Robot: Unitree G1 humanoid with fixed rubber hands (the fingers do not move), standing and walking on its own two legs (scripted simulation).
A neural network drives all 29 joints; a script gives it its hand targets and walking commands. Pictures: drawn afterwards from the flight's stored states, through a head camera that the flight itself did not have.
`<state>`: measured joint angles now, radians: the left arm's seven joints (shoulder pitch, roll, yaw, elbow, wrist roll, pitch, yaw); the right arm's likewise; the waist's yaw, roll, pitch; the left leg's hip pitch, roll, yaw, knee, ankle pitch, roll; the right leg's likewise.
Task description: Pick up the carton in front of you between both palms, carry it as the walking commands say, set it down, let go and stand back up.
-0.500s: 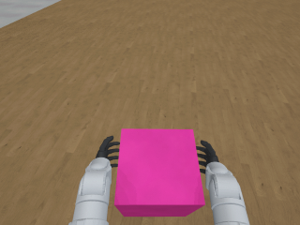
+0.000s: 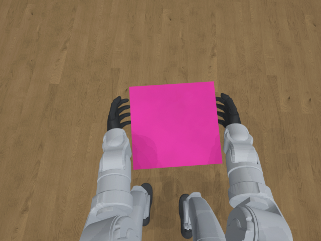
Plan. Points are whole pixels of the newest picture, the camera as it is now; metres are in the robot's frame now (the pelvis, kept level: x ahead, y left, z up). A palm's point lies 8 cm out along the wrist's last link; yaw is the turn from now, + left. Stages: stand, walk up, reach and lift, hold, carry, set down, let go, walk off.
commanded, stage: set down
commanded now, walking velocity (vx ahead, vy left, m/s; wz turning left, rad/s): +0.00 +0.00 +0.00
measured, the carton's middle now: (171, 128) +0.41 +0.00 -0.18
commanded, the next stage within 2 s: none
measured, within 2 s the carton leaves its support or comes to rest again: neither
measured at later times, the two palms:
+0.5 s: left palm (124, 129) +0.41 +0.16 -0.21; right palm (211, 116) +0.47 -0.13 -0.22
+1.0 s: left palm (128, 134) +0.42 +0.17 -0.37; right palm (197, 116) +0.51 -0.11 -0.37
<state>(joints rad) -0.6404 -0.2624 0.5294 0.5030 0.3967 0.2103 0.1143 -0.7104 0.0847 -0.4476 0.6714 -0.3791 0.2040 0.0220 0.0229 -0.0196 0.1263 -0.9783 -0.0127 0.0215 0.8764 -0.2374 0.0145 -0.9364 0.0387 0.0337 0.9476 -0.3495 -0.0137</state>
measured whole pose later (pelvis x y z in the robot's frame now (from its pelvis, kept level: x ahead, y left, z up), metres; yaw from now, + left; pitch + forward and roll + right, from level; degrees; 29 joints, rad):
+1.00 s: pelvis -0.04 -0.02 -0.25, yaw +1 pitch +46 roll +3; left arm -1.08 -0.17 0.66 0.52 0.22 0.29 0.18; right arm -1.36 -0.19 -0.21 0.99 -0.21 0.29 -0.05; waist 0.11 -0.02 0.01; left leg -2.18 -0.02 -0.01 1.80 -0.43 -0.05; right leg -2.15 0.08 -0.01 1.91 -0.56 -0.05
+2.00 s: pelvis -0.04 -0.02 -0.33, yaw +4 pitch +43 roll +7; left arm -1.35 0.05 0.73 0.86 0.16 0.23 0.07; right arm -1.60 -0.28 -0.17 1.16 -0.25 0.23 0.04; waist 0.15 0.04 0.21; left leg -2.33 -0.05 0.01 2.04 -0.48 -0.09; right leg -2.31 0.07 0.01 2.19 -0.63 -0.07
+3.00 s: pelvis -0.04 -0.01 -0.30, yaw +4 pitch +40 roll +5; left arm -1.19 0.06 0.37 0.75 -0.14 0.14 0.24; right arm -1.61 -0.54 0.14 1.17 0.11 0.19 0.03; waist 0.17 0.02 0.24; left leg -2.22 -0.06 0.02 1.96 -0.45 -0.05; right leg -2.18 0.05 0.02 2.10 -0.62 -0.04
